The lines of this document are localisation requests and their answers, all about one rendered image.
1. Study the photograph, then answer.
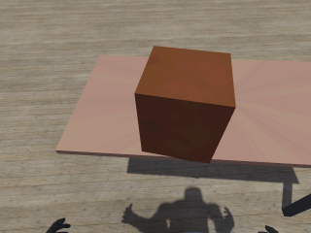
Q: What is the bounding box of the table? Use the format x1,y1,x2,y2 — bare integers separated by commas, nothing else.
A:
55,55,311,217

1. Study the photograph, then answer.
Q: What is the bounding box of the robot left hand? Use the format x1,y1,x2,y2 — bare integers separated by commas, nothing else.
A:
46,217,71,233

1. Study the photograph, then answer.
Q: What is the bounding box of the carton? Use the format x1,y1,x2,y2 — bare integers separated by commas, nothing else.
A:
134,46,236,164

